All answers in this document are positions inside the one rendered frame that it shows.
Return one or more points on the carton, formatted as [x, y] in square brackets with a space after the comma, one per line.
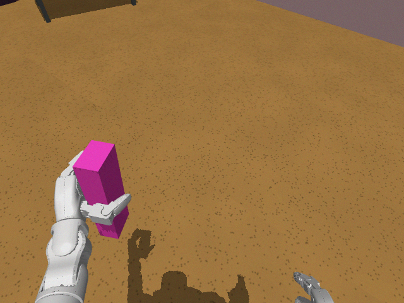
[98, 173]

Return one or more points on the right robot hand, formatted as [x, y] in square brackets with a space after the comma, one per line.
[312, 288]

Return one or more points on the left robot arm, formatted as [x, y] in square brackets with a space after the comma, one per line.
[67, 252]

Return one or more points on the left robot hand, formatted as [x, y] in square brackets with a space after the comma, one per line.
[69, 200]

